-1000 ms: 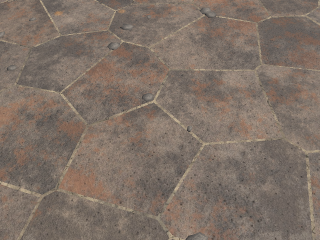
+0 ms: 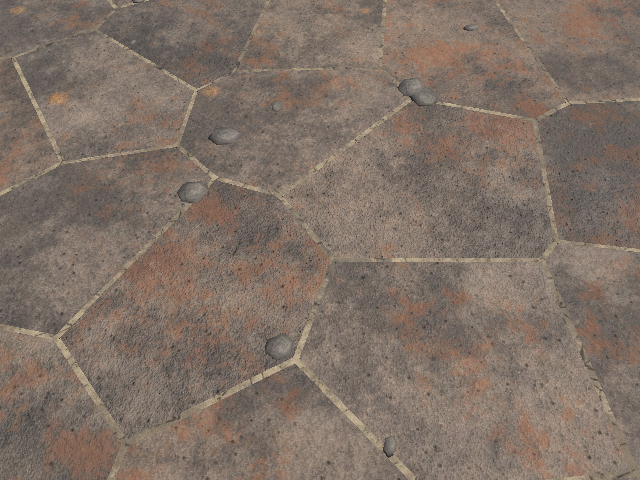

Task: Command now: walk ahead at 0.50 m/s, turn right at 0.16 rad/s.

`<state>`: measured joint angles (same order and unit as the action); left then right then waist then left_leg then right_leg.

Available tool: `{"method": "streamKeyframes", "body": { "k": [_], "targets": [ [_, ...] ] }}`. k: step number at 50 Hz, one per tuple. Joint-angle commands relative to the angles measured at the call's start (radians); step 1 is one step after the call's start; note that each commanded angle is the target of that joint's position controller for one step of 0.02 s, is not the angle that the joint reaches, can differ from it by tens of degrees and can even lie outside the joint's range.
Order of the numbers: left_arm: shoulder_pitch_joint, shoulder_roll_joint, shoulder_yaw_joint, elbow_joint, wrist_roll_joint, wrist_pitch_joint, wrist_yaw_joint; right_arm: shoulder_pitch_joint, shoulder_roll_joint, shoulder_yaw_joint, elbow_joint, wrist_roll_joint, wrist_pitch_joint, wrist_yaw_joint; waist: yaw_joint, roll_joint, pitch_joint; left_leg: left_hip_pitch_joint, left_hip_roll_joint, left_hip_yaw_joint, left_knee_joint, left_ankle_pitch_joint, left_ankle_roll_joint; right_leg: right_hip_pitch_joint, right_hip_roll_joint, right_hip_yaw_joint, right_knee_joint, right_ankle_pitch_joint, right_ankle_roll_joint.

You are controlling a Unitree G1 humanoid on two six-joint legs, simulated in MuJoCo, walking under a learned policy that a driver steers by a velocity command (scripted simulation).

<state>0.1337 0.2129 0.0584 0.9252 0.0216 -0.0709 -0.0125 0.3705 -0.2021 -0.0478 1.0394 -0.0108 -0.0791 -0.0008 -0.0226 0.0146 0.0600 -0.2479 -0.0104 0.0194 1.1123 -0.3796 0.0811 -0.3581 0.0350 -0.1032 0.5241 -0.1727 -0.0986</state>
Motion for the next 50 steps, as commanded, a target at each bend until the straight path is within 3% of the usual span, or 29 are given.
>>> {"method": "streamKeyframes", "body": {
  "k": [1, 2, 5, 10, 16, 19, 21, 22, 23, 24, 25, 26, 27, 28, 33, 39, 43, 46, 47, 48, 49, 50],
  "targets": [
    [0.118, 0.068, 0.012, 0.02, -0.016, -0.007, 0.004, -0.021, -0.074, -0.019, -0.082, -0.025, -0.008, 0.009, 0.012, -0.059, -0.025, -0.311, 0.103, -0.053, 0.053, 0.094, -0.005, 0.232, -0.269, 0.396, -0.339, 0.045, -0.133],
    [0.129, 0.058, 0.007, 0.031, -0.015, -0.012, 0.007, -0.006, -0.056, -0.015, -0.078, -0.034, 0.005, 0.014, -0.005, -0.064, -0.03, -0.27, 0.108, -0.047, 0.02, 0.105, -0.02, 0.198, -0.24, 0.355, -0.349, 0.093, -0.125],
    [0.195, 0.109, 0.017, 0.05, -0.02, -0.025, 0.013, -0.06, -0.054, -0.015, -0.111, -0.036, 0.026, 0.021, -0.013, -0.057, -0.024, -0.292, 0.109, -0.02, -0.071, 0.145, -0.067, 0.176, -0.214, 0.315, -0.371, 0.18, -0.151],
    [0.277, 0.124, 0.022, 0.048, -0.019, -0.016, 0.011, -0.294, -0.072, -0.011, -0.205, -0.022, 0.034, 0.021, 0.045, -0.066, 0.02, -0.385, 0.107, -0.008, -0.32, 0.308, -0.121, 0.211, -0.186, 0.321, -0.396, 0.161, -0.143],
    [0.361, 0.142, 0.031, 0.043, -0.007, -0.006, 0.018, -0.462, -0.081, 0.001, -0.289, -0.009, 0.023, 0.021, 0.105, -0.088, 0.003, -0.385, 0.062, -0.015, -0.48, 0.343, -0.119, 0.34, -0.191, 0.356, -0.293, 0.311, -0.132],
    [0.317, 0.171, 0.044, 0.018, -0.001, -0.001, 0.028, -0.419, -0.113, -0.005, -0.304, -0.004, 0.007, 0.018, 0.066, -0.104, -0.012, -0.256, 0.042, -0.032, -0.57, 0.271, -0.093, 0.339, -0.202, 0.391, -0.217, 0.376, -0.095],
    [0.265, 0.191, 0.052, -0.002, -0.006, -0.004, 0.022, -0.231, -0.147, -0.022, -0.254, -0.007, -0.011, 0.005, -0.022, -0.074, -0.089, 0.02, 0.002, -0.008, -0.666, 0.242, -0.061, 0.271, -0.154, 0.372, -0.036, 0.47, -0.056],
    [0.258, 0.159, 0.045, -0.019, -0.015, -0.01, 0.015, -0.084, -0.203, -0.04, -0.226, -0.026, -0.026, -0.009, -0.079, 0.007, -0.195, 0.243, 0.105, -0.103, -0.694, 0.197, -0.022, 0.165, -0.078, 0.317, 0.192, 0.372, -0.032],
    [0.297, 0.073, 0.026, -0.066, -0.046, -0.013, 0.014, 0.031, -0.3, -0.06, -0.235, -0.053, -0.026, -0.022, -0.092, 0.18, -0.345, 0.504, 0.379, -0.439, -0.749, 0.024, 0.035, -0.078, 0.039, 0.203, 0.498, -0.036, 0.003],
    [0.36, 0.094, 0.031, -0.08, -0.036, -0.005, 0.015, -0.016, -0.313, -0.066, -0.231, -0.041, -0.006, -0.017, -0.024, 0.315, -0.374, 0.507, 0.472, -0.752, -0.859, -0.012, 0.106, -0.248, 0.071, 0.177, 0.656, -0.373, -0.001],
    [0.344, 0.132, 0.037, -0.049, -0.015, 0.012, 0.019, -0.107, -0.206, -0.043, -0.258, -0.033, 0.004, -0.012, 0.009, 0.137, -0.227, 0.373, 0.437, -0.634, -0.858, -0.114, 0.099, -0.287, -0.013, 0.199, 0.729, -0.297, -0.009],
    [0.278, 0.121, 0.034, -0.051, -0.005, 0.016, 0.006, -0.161, -0.135, -0.025, -0.266, -0.023, 0.003, -0.008, 0.007, 0.034, -0.117, 0.242, 0.377, -0.473, -0.879, -0.066, 0.082, -0.278, -0.049, 0.192, 0.703, -0.215, -0.001],
    [0.25, 0.099, 0.032, -0.061, -0.003, 0.021, -0.003, -0.181, -0.113, -0.018, -0.263, -0.024, 0.0, -0.009, 0.022, 0.044, -0.073, 0.166, 0.331, -0.352, -0.908, 0.039, 0.056, -0.251, -0.076, 0.184, 0.66, -0.17, 0.008],
    [0.232, 0.099, 0.034, -0.07, 0.011, 0.032, -0.012, -0.166, -0.105, -0.014, -0.248, -0.021, -0.006, -0.012, 0.031, 0.082, -0.051, 0.127, 0.302, -0.269, -0.922, 0.135, 0.046, -0.239, -0.096, 0.178, 0.634, -0.152, 0.02],
    [0.126, 0.088, 0.026, -0.124, 0.014, 0.067, -0.04, -0.083, -0.131, -0.024, -0.21, -0.004, -0.041, -0.005, 0.037, 0.071, -0.051, 0.155, 0.286, -0.071, -0.955, 0.407, 0.064, -0.321, -0.117, 0.152, 0.612, -0.029, 0.05],
    [-0.078, 0.065, 0.002, -0.204, 0.011, 0.063, -0.064, -0.03, -0.145, -0.027, -0.184, -0.008, -0.036, -0.005, 0.003, 0.07, 0.004, 0.176, 0.255, 0.106, -0.97, 0.479, 0.052, -0.311, -0.115, 0.077, 0.302, 0.159, 0.058],
    [-0.173, 0.072, -0.006, -0.248, 0.018, 0.061, -0.072, 0.038, -0.175, -0.035, -0.156, -0.008, -0.022, -0.013, -0.025, 0.066, 0.03, 0.264, 0.288, 0.16, -0.94, 0.573, 0.04, -0.256, -0.093, 0.012, 0.146, 0.096, 0.016],
    [-0.128, 0.087, 0.001, -0.239, 0.03, 0.056, -0.056, 0.07, -0.206, -0.038, -0.128, -0.011, 0.0, -0.016, 0.001, 0.094, -0.005, 0.333, 0.3, 0.199, -0.784, 0.948, 0.032, -0.127, -0.012, -0.031, 0.077, -0.055, -0.038],
    [-0.043, 0.101, 0.01, -0.214, 0.033, 0.05, -0.049, 0.072, -0.217, -0.038, -0.123, -0.011, 0.008, -0.016, 0.039, 0.096, -0.055, 0.339, 0.298, 0.21, -0.654, 1.055, 0.03, -0.025, 0.026, -0.035, 0.044, -0.08, -0.062],
    [0.12, 0.117, 0.022, -0.157, 0.041, 0.037, -0.038, 0.063, -0.212, -0.032, -0.125, -0.005, 0.016, -0.015, 0.112, 0.06, -0.145, 0.267, 0.272, 0.24, -0.456, 1.005, 0.012, 0.192, 0.054, -0.028, -0.044, -0.017, -0.088],
    [0.283, 0.184, 0.043, -0.114, 0.054, 0.028, -0.022, 0.062, -0.17, -0.017, -0.156, -0.002, 0.016, -0.011, 0.174, -0.032, -0.27, 0.049, 0.245, 0.239, -0.183, 0.666, -0.011, 0.476, -0.112, 0.181, -0.061, -0.095, -0.132],
    [0.286, 0.298, 0.064, -0.117, 0.039, 0.03, -0.008, 0.129, -0.062, 0.006, -0.212, 0.013, 0.012, 0.012, 0.103, -0.279, -0.364, -0.362, 0.059, 0.199, 0.166, -0.196, -0.065, 0.749, -0.429, 0.702, -0.144, -0.056, -0.264]
  ]
}}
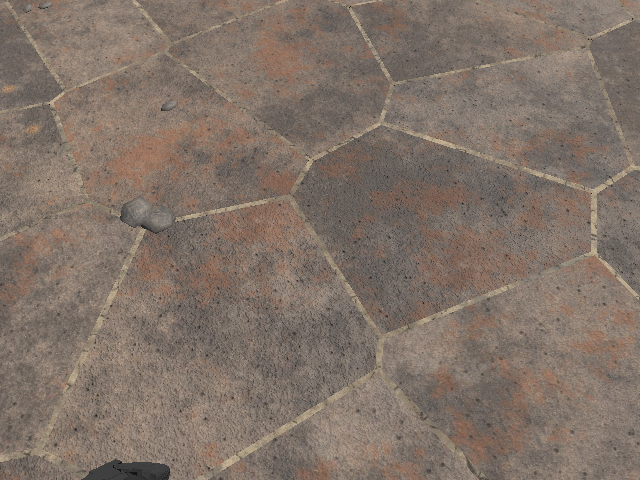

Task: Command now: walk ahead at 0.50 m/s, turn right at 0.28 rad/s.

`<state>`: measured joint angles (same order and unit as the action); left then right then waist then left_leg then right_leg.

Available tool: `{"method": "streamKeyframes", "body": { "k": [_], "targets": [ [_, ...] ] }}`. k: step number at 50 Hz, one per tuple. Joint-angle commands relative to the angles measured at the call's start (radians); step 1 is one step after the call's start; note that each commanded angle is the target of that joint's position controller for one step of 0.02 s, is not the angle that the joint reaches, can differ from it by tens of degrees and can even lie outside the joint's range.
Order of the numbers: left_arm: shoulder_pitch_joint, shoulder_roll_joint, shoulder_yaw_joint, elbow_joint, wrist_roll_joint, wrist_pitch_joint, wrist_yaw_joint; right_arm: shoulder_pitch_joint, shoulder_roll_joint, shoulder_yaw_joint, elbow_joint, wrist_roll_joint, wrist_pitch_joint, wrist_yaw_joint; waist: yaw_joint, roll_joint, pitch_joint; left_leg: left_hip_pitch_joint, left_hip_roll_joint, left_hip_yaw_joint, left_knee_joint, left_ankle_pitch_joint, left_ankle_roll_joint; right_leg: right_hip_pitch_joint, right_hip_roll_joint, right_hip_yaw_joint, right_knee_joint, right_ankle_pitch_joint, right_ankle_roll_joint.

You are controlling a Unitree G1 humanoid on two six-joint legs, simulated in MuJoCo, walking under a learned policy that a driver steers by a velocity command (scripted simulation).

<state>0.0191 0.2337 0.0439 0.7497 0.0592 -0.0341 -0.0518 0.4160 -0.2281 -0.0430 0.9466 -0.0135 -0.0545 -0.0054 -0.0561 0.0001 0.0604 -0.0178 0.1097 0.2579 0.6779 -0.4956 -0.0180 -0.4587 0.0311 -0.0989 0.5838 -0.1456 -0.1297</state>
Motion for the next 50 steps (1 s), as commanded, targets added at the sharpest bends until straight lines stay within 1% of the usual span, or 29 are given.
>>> {"method": "streamKeyframes", "body": {
  "k": [1, 2, 3, 5, 6, 8, 10, 15, 20, 22, 24, 25, 26, 27, 28, 29, 30, 31, 32, 33, 35, 37, 42, 45, 46, 47, 48, 49, 50],
  "targets": [
    [0.422, 0.267, 0.08, 0.049, -0.028, 0.004, 0.042, -0.046, -0.15, -0.028, -0.126, 0.005, -0.011, 0.011, 0.187, -0.075, -0.351, -0.663, -0.069, -0.225, 0.683, -0.027, 0.041, 0.794, -0.421, 0.742, -0.269, 0.014, -0.22],
    [0.35, 0.233, 0.07, 0.064, -0.035, 0.003, 0.049, -0.115, -0.133, -0.026, -0.148, 0.019, -0.02, 0.015, 0.154, -0.058, -0.214, -0.702, -0.024, -0.252, 0.661, 0.085, 0.054, 0.682, -0.377, 0.547, -0.27, 0.141, -0.192],
    [0.301, 0.174, 0.054, 0.068, -0.039, -0.005, 0.048, -0.108, -0.115, -0.019, -0.136, 0.018, -0.028, 0.016, 0.114, -0.025, -0.136, -0.654, 0.004, -0.257, 0.575, 0.143, 0.058, 0.549, -0.326, 0.444, -0.294, 0.248, -0.155],
    [0.233, 0.11, 0.032, 0.074, -0.048, -0.021, 0.048, -0.043, -0.101, -0.018, -0.099, -0.014, -0.002, 0.02, 0.041, -0.037, -0.09, -0.53, 0.029, -0.263, 0.472, 0.182, 0.047, 0.396, -0.248, 0.309, -0.351, 0.292, -0.1],
    [0.234, 0.097, 0.026, 0.079, -0.049, -0.031, 0.047, -0.026, -0.093, -0.018, -0.089, -0.02, 0.013, 0.024, 0.03, -0.045, -0.09, -0.494, 0.025, -0.26, 0.451, 0.189, 0.04, 0.363, -0.233, 0.287, -0.374, 0.296, -0.097],
    [0.267, 0.116, 0.029, 0.102, -0.057, -0.047, 0.045, -0.047, -0.08, -0.02, -0.093, -0.024, 0.028, 0.035, 0.021, -0.041, -0.066, -0.516, 0.021, -0.245, 0.411, 0.227, 0.029, 0.345, -0.216, 0.256, -0.416, 0.291, -0.104],
    [0.302, 0.129, 0.032, 0.121, -0.057, -0.053, 0.045, -0.125, -0.077, -0.02, -0.116, -0.025, 0.034, 0.04, 0.036, -0.043, -0.023, -0.588, 0.031, -0.239, 0.35, 0.304, 0.016, 0.346, -0.209, 0.237, -0.457, 0.251, -0.103],
    [0.38, 0.123, 0.024, 0.158, -0.055, -0.055, 0.045, -0.293, -0.073, -0.015, -0.165, -0.016, 0.029, 0.041, 0.078, -0.045, 0.022, -0.673, 0.019, -0.225, 0.145, 0.459, 0.006, 0.42, -0.194, 0.194, -0.472, 0.292, -0.08],
    [0.461, 0.127, 0.017, 0.206, -0.044, -0.054, 0.056, -0.431, -0.067, -0.002, -0.215, -0.014, 0.02, 0.042, 0.118, -0.053, 0.051, -0.663, -0.028, -0.187, -0.025, 0.492, 0.044, 0.534, -0.216, 0.166, -0.444, 0.412, -0.068],
    [0.45, 0.127, 0.012, 0.22, -0.039, -0.05, 0.064, -0.418, -0.06, 0.002, -0.215, -0.017, 0.008, 0.039, 0.098, -0.052, 0.056, -0.595, -0.063, -0.17, -0.091, 0.452, 0.072, 0.556, -0.218, 0.137, -0.371, 0.629, -0.049],
    [0.42, 0.144, 0.013, 0.225, -0.037, -0.052, 0.073, -0.294, -0.079, -0.006, -0.173, -0.02, -0.007, 0.024, 0.047, -0.081, -0.01, -0.422, -0.128, -0.155, -0.12, 0.4, 0.104, 0.563, -0.208, 0.128, -0.224, 0.917, -0.014],
    [0.399, 0.154, 0.015, 0.228, -0.039, -0.051, 0.073, -0.162, -0.098, -0.015, -0.124, -0.022, -0.019, 0.014, -0.008, -0.075, -0.076, -0.289, -0.155, -0.153, -0.184, 0.442, 0.123, 0.563, -0.183, 0.12, -0.079, 0.943, 0.007],
    [0.387, 0.151, 0.012, 0.224, -0.055, -0.053, 0.074, -0.027, -0.129, -0.025, -0.082, -0.038, -0.034, 0.004, -0.066, -0.046, -0.154, -0.072, -0.094, -0.194, -0.244, 0.663, 0.146, 0.455, -0.139, 0.097, 0.111, 0.77, 0.031],
    [0.443, 0.092, -0.004, 0.195, -0.077, -0.058, 0.076, 0.1, -0.237, -0.048, -0.06, -0.058, -0.039, -0.004, -0.069, 0.117, -0.309, 0.229, 0.19, -0.444, -0.138, 1.171, 0.227, 0.222, -0.036, 0.046, 0.455, 0.221, 0.063],
    [0.587, 0.06, -0.002, 0.232, -0.112, -0.048, 0.078, 0.087, -0.255, -0.054, -0.056, -0.012, -0.026, 0.008, -0.003, 0.248, -0.485, 0.386, 0.373, -0.738, -0.169, 1.51, 0.389, 0.048, 0.116, 0.126, 0.734, -0.465, 0.086],
    [0.517, 0.115, 0.011, 0.242, -0.075, -0.034, 0.083, 0.005, -0.211, -0.046, -0.077, 0.024, -0.019, 0.014, 0.005, 0.078, -0.408, 0.235, 0.312, -0.636, -0.218, 1.403, 0.367, 0.042, 0.056, 0.228, 0.75, -0.393, 0.084],
    [0.435, 0.094, 0.008, 0.222, -0.062, -0.03, 0.078, -0.113, -0.14, -0.025, -0.09, 0.023, -0.017, 0.012, 0.033, 0.069, -0.247, 0.096, 0.268, -0.541, -0.277, 1.236, 0.338, -0.005, 0.013, 0.205, 0.71, -0.349, 0.089],
    [0.397, 0.076, 0.005, 0.219, -0.047, -0.023, 0.075, -0.17, -0.075, -0.003, -0.091, 0.017, -0.015, 0.007, 0.057, 0.036, -0.137, -0.041, 0.215, -0.464, -0.338, 1.12, 0.296, 0.004, -0.026, 0.187, 0.63, -0.317, 0.093],
    [0.378, 0.07, 0.006, 0.215, -0.032, -0.007, 0.069, -0.192, -0.05, 0.009, -0.085, 0.017, -0.015, 0.0, 0.078, 0.051, -0.092, -0.131, 0.172, -0.407, -0.38, 1.045, 0.262, 0.044, -0.05, 0.183, 0.553, -0.289, 0.101],
    [0.408, 0.055, 0.003, 0.231, -0.022, 0.011, 0.063, -0.192, -0.048, 0.014, -0.074, 0.01, -0.015, -0.004, 0.096, 0.063, -0.09, -0.205, 0.144, -0.361, -0.397, 1.035, 0.245, 0.124, -0.045, 0.163, 0.517, -0.258, 0.109],
    [0.436, 0.022, -0.005, 0.249, -0.029, 0.032, 0.06, -0.189, -0.072, 0.015, -0.059, -0.002, -0.023, -0.002, 0.121, 0.071, -0.119, -0.271, 0.118, -0.299, -0.404, 1.051, 0.247, 0.206, -0.035, 0.137, 0.433, -0.23, 0.121],
    [0.405, 0.014, -0.012, 0.251, -0.032, 0.043, 0.065, -0.197, -0.09, 0.016, -0.048, -0.007, -0.024, 0.001, 0.124, 0.093, -0.12, -0.286, 0.101, -0.276, -0.413, 0.945, 0.24, 0.217, -0.045, 0.118, 0.294, -0.209, 0.128],
    [0.288, 0.036, -0.019, 0.253, -0.035, 0.059, 0.077, -0.153, -0.107, 0.012, -0.016, -0.008, 0.01, -0.001, 0.069, 0.114, -0.09, -0.315, 0.096, -0.347, -0.474, 0.336, 0.218, 0.247, -0.058, 0.09, 0.093, -0.15, 0.128],
    [0.294, 0.021, -0.028, 0.278, -0.031, 0.043, 0.083, -0.171, -0.087, 0.019, -0.007, 0.003, 0.028, -0.007, 0.088, 0.063, -0.035, -0.372, 0.079, -0.373, -0.451, 0.139, 0.166, 0.342, -0.063, 0.091, -0.125, -0.062, 0.11],
    [0.302, 0.037, -0.029, 0.283, -0.027, 0.032, 0.087, -0.15, -0.074, 0.023, 0.002, 0.0, 0.028, -0.009, 0.086, 0.026, -0.024, -0.382, 0.061, -0.374, -0.431, 0.133, 0.127, 0.374, -0.109, 0.15, -0.208, -0.005, 0.103],
    [0.315, 0.074, -0.027, 0.285, -0.02, 0.018, 0.093, -0.129, -0.058, 0.024, 0.001, -0.002, 0.027, -0.007, 0.063, -0.028, -0.021, -0.369, 0.019, -0.343, -0.366, 0.18, 0.095, 0.375, -0.196, 0.246, -0.266, 0.043, 0.089],
    [0.258, 0.095, -0.023, 0.3, -0.048, 0.016, 0.092, -0.054, -0.006, 0.032, 0.022, 0.015, 0.034, -0.004, -0.005, -0.175, 0.001, -0.254, -0.065, -0.271, -0.371, 0.225, 0.073, 0.216, -0.208, 0.288, -0.292, -0.034, 0.058],
    [0.235, 0.043, -0.035, 0.296, -0.055, 0.01, 0.087, -0.06, -0.032, 0.03, 0.046, 0.008, 0.038, -0.007, 0.007, -0.133, 0.003, -0.144, -0.052, -0.276, -0.36, 0.289, 0.062, 0.149, -0.191, 0.274, -0.323, -0.095, 0.071],
    [0.235, 0.031, -0.038, 0.301, -0.057, 0.004, 0.084, -0.07, -0.049, 0.024, 0.053, 0.006, 0.039, -0.011, 0.015, -0.097, 0.003, -0.115, -0.039, -0.288, -0.356, 0.332, 0.065, 0.148, -0.161, 0.242, -0.32, -0.092, 0.091]
  ]
}}
Over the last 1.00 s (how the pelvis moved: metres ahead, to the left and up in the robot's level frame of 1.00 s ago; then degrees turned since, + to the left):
0.49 -0.09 -0.01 -31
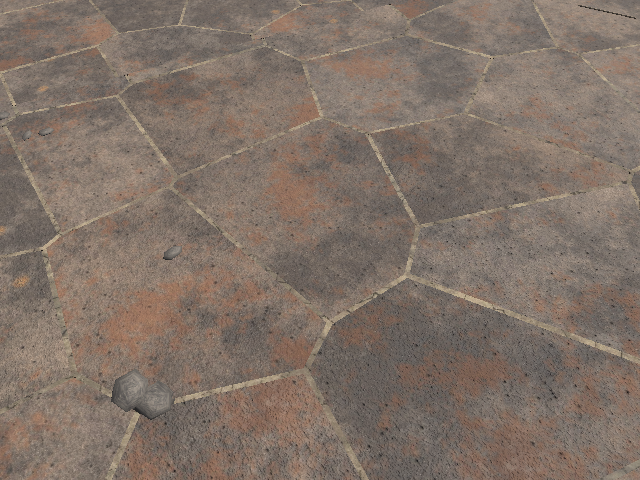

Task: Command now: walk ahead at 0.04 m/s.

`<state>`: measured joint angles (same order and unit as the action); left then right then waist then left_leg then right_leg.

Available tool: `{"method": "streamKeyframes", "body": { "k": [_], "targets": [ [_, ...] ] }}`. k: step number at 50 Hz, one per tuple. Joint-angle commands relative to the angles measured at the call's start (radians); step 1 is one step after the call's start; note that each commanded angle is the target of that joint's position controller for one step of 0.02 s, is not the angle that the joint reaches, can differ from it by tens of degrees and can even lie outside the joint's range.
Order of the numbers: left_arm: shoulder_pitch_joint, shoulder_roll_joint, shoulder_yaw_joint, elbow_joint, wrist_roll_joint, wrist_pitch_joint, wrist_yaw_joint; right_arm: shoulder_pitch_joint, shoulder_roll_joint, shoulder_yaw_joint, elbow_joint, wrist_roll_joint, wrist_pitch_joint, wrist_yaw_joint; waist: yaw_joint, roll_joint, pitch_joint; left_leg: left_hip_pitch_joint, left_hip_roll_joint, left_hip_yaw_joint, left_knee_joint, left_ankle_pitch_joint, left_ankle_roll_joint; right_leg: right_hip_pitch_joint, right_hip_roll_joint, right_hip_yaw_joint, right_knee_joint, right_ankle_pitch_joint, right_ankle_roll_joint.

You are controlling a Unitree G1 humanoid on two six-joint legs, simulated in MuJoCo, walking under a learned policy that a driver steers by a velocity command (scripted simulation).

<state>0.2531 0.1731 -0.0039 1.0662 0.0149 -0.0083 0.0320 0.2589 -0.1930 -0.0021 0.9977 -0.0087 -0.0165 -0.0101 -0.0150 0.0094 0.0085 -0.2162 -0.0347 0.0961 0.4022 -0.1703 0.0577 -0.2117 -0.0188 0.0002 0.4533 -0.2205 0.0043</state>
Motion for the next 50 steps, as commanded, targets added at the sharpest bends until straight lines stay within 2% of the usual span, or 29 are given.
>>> {"method": "streamKeyframes", "body": {
  "k": [1, 2, 6, 13, 14, 16, 18, 20, 21, 23, 25, 26, 27, 28, 29, 30, 31, 32, 33, 36, 37, 41, 43, 45, 46, 47, 48, 49, 50],
  "targets": [
    [0.006, 0.1, 0.013, -0.008, -0.013, -0.021, 0.002, 0.085, -0.088, -0.017, 0.009, 0.001, 0.0, -0.007, -0.021, -0.087, 0.043, 0.093, 0.116, -0.133, -0.08, 0.026, -0.009, -0.072, -0.093, 0.123, -0.184, 0.008, -0.036],
    [0.022, 0.097, 0.012, 0.0, -0.014, -0.022, 0.005, 0.076, -0.098, -0.021, 0.014, -0.001, 0.0, -0.008, -0.013, -0.071, 0.042, 0.077, 0.123, -0.139, -0.081, 0.033, -0.006, -0.042, -0.083, 0.111, -0.174, 0.041, -0.035],
    [0.05, 0.082, 0.011, 0.026, -0.01, -0.018, 0.007, 0.067, -0.068, -0.012, 0.04, 0.002, -0.002, -0.013, 0.001, -0.023, 0.04, 0.041, 0.127, -0.137, -0.097, 0.035, -0.014, 0.026, -0.084, 0.101, -0.155, 0.103, -0.047],
    [0.059, 0.076, 0.008, 0.053, -0.01, -0.016, 0.011, 0.078, -0.056, -0.007, 0.082, 0.001, 0.002, -0.023, 0.005, -0.01, 0.04, 0.057, 0.133, -0.137, -0.09, 0.07, -0.018, 0.046, -0.081, 0.092, -0.152, 0.144, -0.052],
    [0.071, 0.073, 0.008, 0.06, -0.009, -0.015, 0.011, 0.086, -0.054, -0.006, 0.09, 0.0, 0.003, -0.023, 0.007, -0.012, 0.02, 0.063, 0.122, -0.13, -0.088, 0.004, -0.017, 0.055, -0.072, 0.087, -0.159, 0.066, -0.056],
    [0.091, 0.104, 0.023, 0.065, -0.006, -0.007, 0.01, 0.088, -0.07, -0.016, 0.089, -0.004, 0.01, -0.019, 0.012, -0.035, 0.043, 0.019, 0.072, -0.093, -0.025, -0.24, 0.002, 0.024, -0.047, 0.092, -0.152, -0.226, -0.089],
    [0.118, 0.123, 0.038, 0.06, -0.003, 0.002, 0.004, 0.063, -0.063, -0.02, 0.07, -0.014, 0.014, -0.01, 0.03, -0.07, 0.14, -0.121, 0.044, -0.079, 0.046, -0.402, 0.016, -0.021, -0.088, 0.18, -0.205, -0.494, -0.14],
    [0.193, 0.148, 0.054, 0.077, -0.003, 0.0, 0.002, 0.02, -0.021, -0.013, 0.039, -0.027, 0.002, 0.003, 0.061, -0.152, 0.183, -0.248, 0.015, -0.014, 0.209, -0.31, 0.013, 0.038, -0.215, 0.357, -0.306, -0.597, -0.212],
    [0.202, 0.154, 0.061, 0.079, 0.0, -0.004, 0.001, -0.004, -0.023, -0.014, 0.02, -0.034, -0.007, 0.007, 0.067, -0.162, 0.192, -0.277, 0.041, -0.021, 0.269, -0.256, 0.017, 0.046, -0.266, 0.413, -0.332, -0.565, -0.243],
    [0.183, 0.158, 0.067, 0.069, 0.008, -0.018, -0.004, -0.016, -0.05, -0.025, -0.006, -0.026, -0.028, 0.016, 0.05, -0.139, 0.166, -0.299, 0.074, -0.058, 0.321, -0.267, 0.028, 0.073, -0.291, 0.42, -0.332, -0.45, -0.26],
    [0.125, 0.149, 0.07, 0.052, 0.0, -0.03, -0.008, 0.019, -0.049, -0.031, -0.008, -0.014, -0.045, 0.024, 0.008, -0.119, 0.144, -0.199, 0.073, -0.049, 0.225, -0.23, 0.032, 0.042, -0.245, 0.325, -0.3, -0.343, -0.227],
    [0.082, 0.148, 0.072, 0.04, -0.008, -0.032, -0.01, 0.079, -0.032, -0.032, 0.011, -0.008, -0.051, 0.024, -0.031, -0.108, 0.131, -0.06, 0.047, -0.013, 0.133, -0.161, 0.032, -0.034, -0.2, 0.253, -0.264, -0.304, -0.2],
    [0.053, 0.143, 0.073, 0.03, -0.011, -0.034, -0.012, 0.17, -0.025, -0.037, 0.046, -0.005, -0.054, 0.022, -0.07, -0.082, 0.116, 0.109, 0.008, 0.012, 0.06, -0.122, 0.029, -0.133, -0.15, 0.189, -0.195, -0.277, -0.177],
    [0.032, 0.117, 0.067, 0.016, -0.006, -0.041, -0.013, 0.277, -0.051, -0.049, 0.082, -0.01, -0.057, 0.015, -0.108, -0.013, 0.095, 0.278, 0.041, -0.059, 0.003, -0.154, 0.033, -0.254, -0.093, 0.118, -0.062, -0.246, -0.149],
    [0.001, 0.042, 0.045, -0.02, -0.008, -0.052, -0.023, 0.396, -0.141, -0.072, 0.097, -0.022, -0.063, 0.003, -0.151, 0.227, 0.057, 0.394, 0.273, -0.418, -0.201, -0.411, 0.081, -0.402, 0.032, -0.034, 0.265, -0.231, -0.096],
    [-0.021, 0.076, 0.055, -0.059, 0.011, -0.054, -0.031, 0.461, -0.2, -0.087, 0.125, -0.01, -0.049, 0.002, -0.142, 0.309, 0.081, 0.382, 0.425, -0.708, -0.306, -0.545, 0.168, -0.541, 0.078, -0.066, 0.481, -0.335, -0.096],
    [-0.05, 0.112, 0.064, -0.065, 0.033, -0.054, -0.04, 0.347, -0.143, -0.072, 0.096, -0.015, -0.044, -0.001, -0.075, 0.128, 0.154, 0.279, 0.416, -0.664, -0.296, -0.558, 0.173, -0.559, -0.001, 0.002, 0.603, -0.26, -0.11],
    [-0.033, 0.083, 0.059, -0.054, 0.025, -0.058, -0.048, 0.251, -0.116, -0.062, 0.061, -0.015, -0.05, 0.001, -0.03, 0.051, 0.173, 0.205, 0.374, -0.563, -0.288, -0.397, 0.154, -0.529, -0.026, 0.018, 0.618, -0.166, -0.109],
    [0.005, 0.056, 0.054, -0.035, 0.015, -0.062, -0.052, 0.198, -0.099, -0.056, 0.042, -0.014, -0.059, -0.001, 0.005, 0.026, 0.159, 0.181, 0.329, -0.45, -0.28, -0.167, 0.132, -0.476, -0.043, 0.015, 0.601, -0.101, -0.096],
    [0.048, 0.05, 0.056, -0.013, 0.018, -0.047, -0.045, 0.221, -0.057, -0.033, 0.065, -0.01, -0.08, -0.01, 0.037, 0.048, 0.078, 0.214, 0.252, -0.208, -0.174, 0.58, 0.102, -0.387, -0.02, -0.043, 0.559, -0.046, -0.053],
    [0.034, 0.044, 0.055, -0.018, 0.012, -0.041, -0.041, 0.24, -0.052, -0.027, 0.077, -0.01, -0.08, -0.012, 0.037, 0.066, 0.061, 0.226, 0.236, -0.163, -0.145, 0.716, 0.096, -0.38, -0.006, -0.057, 0.531, -0.033, -0.044],
    [-0.111, 0.018, 0.033, -0.068, -0.004, -0.029, -0.028, 0.239, -0.05, -0.009, 0.092, -0.01, -0.067, -0.026, 0.014, 0.117, 0.07, 0.167, 0.184, -0.071, -0.105, 0.84, 0.073, -0.28, 0.039, -0.109, 0.273, 0.064, -0.037],
    [-0.11, 0.028, 0.029, -0.065, -0.007, -0.029, -0.021, 0.254, -0.053, -0.007, 0.105, -0.012, -0.062, -0.029, 0.005, 0.139, 0.048, 0.169, 0.191, -0.074, -0.066, 0.858, 0.073, -0.201, 0.056, -0.118, 0.199, 0.103, -0.052],
    [-0.059, 0.049, 0.033, -0.046, -0.005, -0.034, -0.014, 0.237, -0.056, -0.007, 0.108, -0.007, -0.06, -0.03, 0.025, 0.131, 0.032, 0.169, 0.214, -0.097, -0.003, 0.869, 0.078, -0.12, 0.063, -0.107, 0.154, 0.11, -0.081],
    [-0.011, 0.059, 0.037, -0.028, -0.002, -0.04, -0.009, 0.215, -0.062, -0.008, 0.107, -0.003, -0.059, -0.03, 0.051, 0.113, 0.024, 0.168, 0.214, -0.102, 0.056, 0.865, 0.071, -0.062, 0.069, -0.103, 0.096, 0.134, -0.096],
    [0.057, 0.068, 0.042, -0.005, 0.002, -0.051, -0.005, 0.196, -0.071, -0.011, 0.108, 0.003, -0.058, -0.027, 0.093, 0.074, 0.007, 0.15, 0.195, -0.093, 0.151, 0.796, 0.05, 0.034, 0.055, -0.087, -0.015, 0.257, -0.107],
    [0.14, 0.127, 0.055, 0.015, 0.014, -0.064, -0.001, 0.22, -0.066, -0.01, 0.101, 0.006, -0.062, -0.025, 0.104, 0.012, -0.062, 0.063, 0.157, -0.082, 0.276, 0.548, 0.019, 0.203, -0.061, 0.022, -0.007, 0.61, -0.129],
    [0.2, 0.174, 0.064, 0.021, 0.023, -0.064, 0.0, 0.331, 0.003, 0.002, 0.107, 0.031, -0.05, -0.028, 0.07, -0.137, -0.196, -0.05, 0.051, -0.038, 0.532, -0.076, -0.01, 0.377, -0.307, 0.246, 0.049, 1.053, -0.274],
    [0.172, 0.13, 0.051, 0.014, -0.013, -0.052, -0.005, 0.359, 0.0, -0.007, 0.132, 0.035, -0.022, -0.03, 0.064, -0.162, -0.269, -0.067, -0.014, -0.082, 0.671, -0.48, -0.019, 0.319, -0.39, 0.377, -0.017, 0.965, -0.387]
  ]
}}
Over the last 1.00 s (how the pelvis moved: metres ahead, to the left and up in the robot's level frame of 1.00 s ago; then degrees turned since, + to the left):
0.38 0.01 0.02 -2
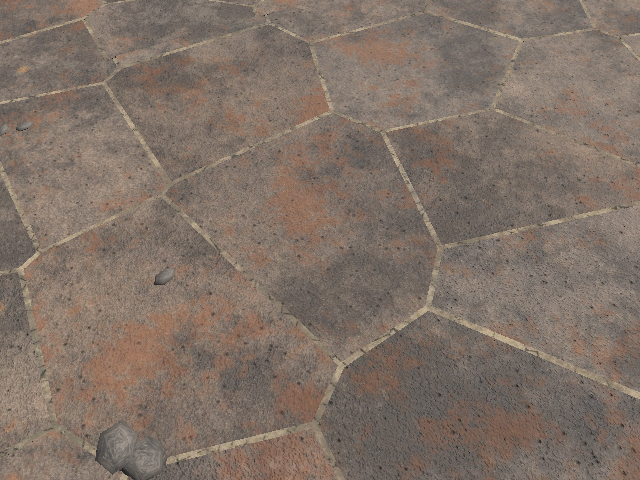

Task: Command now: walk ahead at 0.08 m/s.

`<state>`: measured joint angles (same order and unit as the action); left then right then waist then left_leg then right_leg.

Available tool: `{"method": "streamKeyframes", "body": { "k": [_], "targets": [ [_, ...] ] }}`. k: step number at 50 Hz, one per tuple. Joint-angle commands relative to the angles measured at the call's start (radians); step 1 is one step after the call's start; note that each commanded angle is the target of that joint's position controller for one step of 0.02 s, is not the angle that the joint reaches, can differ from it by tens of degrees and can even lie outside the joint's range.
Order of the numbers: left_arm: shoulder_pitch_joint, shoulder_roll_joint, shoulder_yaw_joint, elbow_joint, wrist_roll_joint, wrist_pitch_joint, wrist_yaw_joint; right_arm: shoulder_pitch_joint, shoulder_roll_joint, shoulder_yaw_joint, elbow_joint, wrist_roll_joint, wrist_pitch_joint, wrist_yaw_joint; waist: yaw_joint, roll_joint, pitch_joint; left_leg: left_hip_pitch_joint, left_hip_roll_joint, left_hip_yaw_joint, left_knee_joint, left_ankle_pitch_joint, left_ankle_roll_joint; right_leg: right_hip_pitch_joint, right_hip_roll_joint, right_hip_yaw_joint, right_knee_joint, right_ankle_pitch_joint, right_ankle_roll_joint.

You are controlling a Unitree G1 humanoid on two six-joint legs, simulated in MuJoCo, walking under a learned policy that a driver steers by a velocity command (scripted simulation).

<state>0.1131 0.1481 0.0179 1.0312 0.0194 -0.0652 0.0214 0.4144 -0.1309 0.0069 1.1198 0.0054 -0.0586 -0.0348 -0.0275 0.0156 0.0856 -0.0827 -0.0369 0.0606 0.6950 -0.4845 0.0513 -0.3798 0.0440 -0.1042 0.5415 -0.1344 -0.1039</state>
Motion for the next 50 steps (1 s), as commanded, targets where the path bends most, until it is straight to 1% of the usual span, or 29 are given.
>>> {"method": "streamKeyframes", "body": {
  "k": [1, 2, 3, 4, 5, 6, 7, 8, 9, 10, 11, 12, 13, 14, 15, 16, 18, 19, 22, 27, 44, 45, 46, 47, 48, 49, 50],
  "targets": [
    [0.22, 0.138, 0.024, 0.027, -0.031, 0.012, 0.003, 0.138, -0.084, -0.025, 0.001, -0.017, 0.038, -0.004, 0.051, -0.107, -0.225, -0.231, 0.022, -0.089, 0.414, -0.184, -0.016, 0.335, -0.418, 0.445, -0.176, 0.591, -0.267],
    [0.143, 0.109, 0.014, 0.011, -0.024, 0.019, 0.007, 0.061, -0.072, -0.026, -0.015, -0.039, 0.044, 0.0, 0.039, -0.084, -0.123, -0.25, 0.036, -0.097, 0.384, -0.143, -0.019, 0.219, -0.372, 0.404, -0.241, 0.382, -0.227],
    [0.103, 0.081, 0.002, 0.006, -0.013, 0.024, 0.015, 0.029, -0.058, -0.026, -0.018, -0.041, 0.052, 0.004, 0.014, -0.071, -0.062, -0.22, 0.059, -0.104, 0.305, -0.084, -0.026, 0.119, -0.325, 0.34, -0.291, 0.275, -0.179],
    [0.078, 0.07, -0.003, 0.006, -0.006, 0.028, 0.022, 0.028, -0.043, -0.022, -0.018, -0.039, 0.061, 0.005, -0.012, -0.091, -0.042, -0.169, 0.071, -0.101, 0.213, -0.043, -0.036, 0.052, -0.277, 0.282, -0.315, 0.2, -0.136],
    [0.08, 0.076, -0.004, 0.012, 0.001, 0.03, 0.025, 0.052, -0.026, -0.017, -0.003, -0.036, 0.069, 0.003, -0.022, -0.105, -0.046, -0.14, 0.06, -0.077, 0.135, -0.03, -0.043, 0.045, -0.244, 0.244, -0.315, 0.172, -0.11],
    [0.104, 0.082, -0.003, 0.019, 0.006, 0.029, 0.023, 0.063, -0.024, -0.016, 0.008, -0.031, 0.075, -0.002, -0.016, -0.098, -0.069, -0.124, 0.048, -0.063, 0.077, -0.025, -0.047, 0.071, -0.238, 0.24, -0.309, 0.163, -0.102],
    [0.122, 0.093, -0.001, 0.025, 0.004, 0.028, 0.022, 0.068, -0.027, -0.016, 0.015, -0.025, 0.081, -0.007, -0.012, -0.09, -0.092, -0.108, 0.045, -0.057, 0.032, -0.003, -0.048, 0.089, -0.239, 0.243, -0.306, 0.128, -0.098],
    [0.127, 0.105, 0.001, 0.026, -0.002, 0.029, 0.02, 0.067, -0.028, -0.015, 0.02, -0.021, 0.086, -0.01, -0.011, -0.086, -0.105, -0.087, 0.046, -0.052, -0.015, 0.044, -0.048, 0.088, -0.24, 0.248, -0.312, 0.049, -0.091],
    [0.119, 0.115, 0.003, 0.026, -0.009, 0.033, 0.018, 0.062, -0.025, -0.013, 0.024, -0.021, 0.088, -0.01, -0.016, -0.083, -0.103, -0.056, 0.048, -0.044, -0.074, 0.113, -0.044, 0.065, -0.232, 0.246, -0.322, -0.069, -0.077],
    [0.102, 0.121, 0.005, 0.023, -0.017, 0.039, 0.016, 0.061, -0.021, -0.011, 0.028, -0.025, 0.089, -0.008, -0.025, -0.082, -0.09, -0.011, 0.048, -0.033, -0.145, 0.197, -0.039, 0.021, -0.218, 0.241, -0.332, -0.203, -0.053],
    [0.102, 0.121, 0.007, 0.023, -0.022, 0.046, 0.014, 0.049, -0.032, -0.011, 0.027, -0.032, 0.088, -0.006, -0.023, -0.077, -0.061, 0.016, 0.054, -0.04, -0.203, 0.246, -0.032, -0.025, -0.204, 0.242, -0.347, -0.321, -0.019],
    [0.116, 0.115, 0.008, 0.028, -0.023, 0.052, 0.013, 0.028, -0.05, -0.011, 0.013, -0.041, 0.084, -0.005, -0.015, -0.061, -0.02, 0.008, 0.086, -0.082, -0.274, 0.258, -0.026, -0.056, -0.191, 0.243, -0.358, -0.396, 0.02],
    [0.132, 0.108, 0.01, 0.029, -0.026, 0.06, 0.012, 0.007, -0.073, -0.011, 0.0, -0.042, 0.075, -0.004, 0.004, -0.039, 0.022, -0.063, 0.121, -0.135, -0.334, 0.183, -0.018, -0.042, -0.163, 0.228, -0.355, -0.388, 0.048],
    [0.148, 0.085, 0.009, 0.029, -0.026, 0.066, 0.009, -0.015, -0.083, -0.013, 0.005, -0.028, 0.067, -0.005, 0.03, 0.047, 0.066, -0.193, 0.126, -0.155, -0.363, 0.112, -0.012, 0.051, -0.126, 0.188, -0.321, -0.27, 0.056],
    [0.17, 0.071, 0.005, 0.041, -0.018, 0.065, 0.007, -0.029, -0.064, -0.007, 0.004, -0.023, 0.056, -0.005, 0.042, 0.072, 0.05, -0.236, 0.136, -0.167, -0.402, 0.107, -0.014, 0.151, -0.122, 0.177, -0.27, -0.164, 0.052],
    [0.198, 0.061, 0.002, 0.053, -0.013, 0.063, 0.007, -0.04, -0.059, -0.006, 0.005, -0.018, 0.046, -0.006, 0.054, 0.078, 0.032, -0.249, 0.141, -0.171, -0.422, 0.132, -0.018, 0.212, -0.12, 0.169, -0.24, -0.091, 0.049],
    [0.22, 0.073, 0.003, 0.068, -0.009, 0.054, 0.006, -0.045, -0.061, -0.006, 0.0, -0.014, 0.035, -0.01, 0.058, 0.043, -0.004, -0.214, 0.14, -0.166, -0.426, 0.198, -0.017, 0.252, -0.127, 0.169, -0.224, -0.025, 0.043],
    [0.221, 0.07, 0.002, 0.072, -0.009, 0.05, 0.007, -0.037, -0.063, -0.007, 0.002, -0.014, 0.032, -0.01, 0.054, 0.026, -0.013, -0.188, 0.138, -0.161, -0.42, 0.226, -0.013, 0.247, -0.13, 0.17, -0.225, -0.015, 0.043],
    [0.217, 0.06, -0.003, 0.082, -0.013, 0.046, 0.009, -0.016, -0.06, -0.007, 0.008, -0.015, 0.032, -0.01, 0.044, 0.003, -0.01, -0.153, 0.136, -0.154, -0.414, 0.259, -0.006, 0.228, -0.131, 0.167, -0.229, -0.003, 0.047],
    [0.229, 0.053, -0.008, 0.098, -0.013, 0.045, 0.014, 0.0, -0.059, -0.006, 0.015, -0.015, 0.032, -0.01, 0.037, -0.007, -0.011, -0.129, 0.137, -0.148, -0.41, 0.302, -0.001, 0.231, -0.134, 0.164, -0.222, 0.035, 0.051],
    [0.256, 0.041, -0.011, 0.131, -0.014, 0.049, 0.024, 0.016, -0.048, -0.001, 0.029, -0.015, 0.032, -0.014, 0.035, -0.003, -0.005, -0.084, 0.138, -0.136, -0.398, 0.413, 0.004, 0.242, -0.141, 0.159, -0.195, 0.11, 0.057],
    [0.262, 0.036, -0.012, 0.135, -0.013, 0.05, 0.023, 0.027, -0.045, 0.0, 0.033, -0.016, 0.032, -0.014, 0.032, -0.002, -0.024, -0.075, 0.13, -0.135, -0.409, 0.333, 0.008, 0.247, -0.131, 0.153, -0.196, 0.045, 0.055],
    [0.257, 0.042, -0.009, 0.133, -0.011, 0.052, 0.022, 0.036, -0.056, -0.006, 0.035, -0.018, 0.034, -0.013, 0.028, 0.005, -0.013, -0.082, 0.119, -0.138, -0.416, 0.225, 0.018, 0.23, -0.111, 0.139, -0.178, -0.047, 0.051],
    [0.25, 0.05, -0.003, 0.126, -0.009, 0.055, 0.019, 0.047, -0.079, -0.016, 0.035, -0.019, 0.038, -0.012, 0.023, 0.026, 0.0, -0.091, 0.114, -0.153, -0.419, 0.067, 0.041, 0.196, -0.078, 0.111, -0.13, -0.177, 0.042],
    [0.239, 0.052, 0.002, 0.115, -0.005, 0.058, 0.014, 0.058, -0.1, -0.027, 0.031, -0.021, 0.043, -0.01, 0.013, 0.065, 0.034, -0.104, 0.135, -0.206, -0.446, -0.104, 0.071, 0.126, -0.046, 0.081, -0.07, -0.297, 0.036],
    [0.21, 0.044, 0.003, 0.096, 0.002, 0.057, 0.007, 0.091, -0.119, -0.037, 0.033, -0.02, 0.047, -0.008, -0.007, 0.099, 0.088, -0.095, 0.188, -0.288, -0.498, -0.247, 0.108, 0.017, -0.022, 0.051, 0.005, -0.353, 0.037],
    [0.175, 0.026, 0.0, 0.071, 0.013, 0.052, -0.001, 0.122, -0.137, -0.047, 0.038, -0.019, 0.049, -0.007, -0.025, 0.127, 0.142, -0.08, 0.265, -0.378, -0.552, -0.335, 0.15, -0.078, -0.016, 0.012, 0.082, -0.345, 0.038]
  ]
}}
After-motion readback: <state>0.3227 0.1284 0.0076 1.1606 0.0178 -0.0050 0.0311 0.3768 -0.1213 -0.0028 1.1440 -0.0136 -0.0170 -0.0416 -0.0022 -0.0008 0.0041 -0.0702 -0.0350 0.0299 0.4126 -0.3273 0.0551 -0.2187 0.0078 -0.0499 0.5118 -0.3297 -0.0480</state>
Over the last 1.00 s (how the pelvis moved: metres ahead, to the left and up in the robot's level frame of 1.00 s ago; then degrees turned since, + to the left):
0.23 0.02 -0.02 1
